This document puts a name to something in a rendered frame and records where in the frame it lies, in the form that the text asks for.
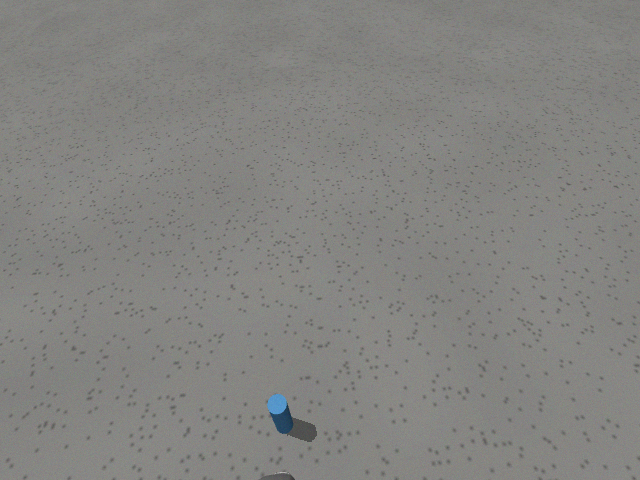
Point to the can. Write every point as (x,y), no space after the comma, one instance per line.
(280,413)

